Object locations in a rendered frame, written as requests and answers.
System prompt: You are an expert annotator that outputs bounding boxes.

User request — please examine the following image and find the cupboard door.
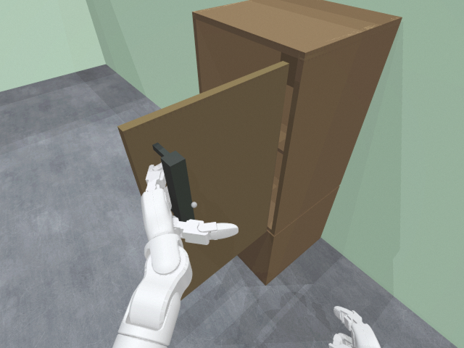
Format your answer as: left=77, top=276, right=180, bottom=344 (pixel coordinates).
left=118, top=61, right=289, bottom=300

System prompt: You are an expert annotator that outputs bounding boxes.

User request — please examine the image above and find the robot right hand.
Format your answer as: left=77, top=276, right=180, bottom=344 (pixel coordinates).
left=328, top=306, right=381, bottom=348

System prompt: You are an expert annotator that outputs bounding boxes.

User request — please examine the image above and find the handle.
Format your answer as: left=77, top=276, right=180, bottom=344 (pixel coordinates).
left=152, top=142, right=195, bottom=222

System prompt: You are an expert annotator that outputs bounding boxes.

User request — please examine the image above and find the robot left hand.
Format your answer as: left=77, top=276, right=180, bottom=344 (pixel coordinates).
left=141, top=163, right=239, bottom=245

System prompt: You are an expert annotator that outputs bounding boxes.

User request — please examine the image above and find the robot left forearm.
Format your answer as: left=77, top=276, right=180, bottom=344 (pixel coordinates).
left=112, top=233, right=192, bottom=348

